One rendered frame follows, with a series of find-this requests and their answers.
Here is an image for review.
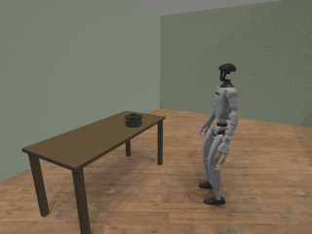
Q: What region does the robot left upper arm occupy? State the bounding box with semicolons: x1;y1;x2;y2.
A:
225;88;240;120

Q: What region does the right robot forearm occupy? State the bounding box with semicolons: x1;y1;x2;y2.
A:
206;106;215;124

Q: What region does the robot left thigh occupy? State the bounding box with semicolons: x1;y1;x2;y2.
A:
208;132;225;174

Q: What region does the right robot hand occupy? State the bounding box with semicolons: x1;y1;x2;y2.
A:
199;122;211;136

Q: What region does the right robot shin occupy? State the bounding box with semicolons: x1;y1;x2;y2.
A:
202;159;211;184

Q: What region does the left robot forearm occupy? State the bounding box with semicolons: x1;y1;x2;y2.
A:
222;112;239;144

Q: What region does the lid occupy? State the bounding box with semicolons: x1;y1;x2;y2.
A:
125;114;142;119

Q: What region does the pot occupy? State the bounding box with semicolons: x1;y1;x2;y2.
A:
124;117;143;128

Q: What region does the table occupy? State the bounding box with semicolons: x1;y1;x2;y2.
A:
21;110;166;234

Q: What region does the left robot hand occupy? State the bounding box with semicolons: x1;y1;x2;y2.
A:
214;142;230;165

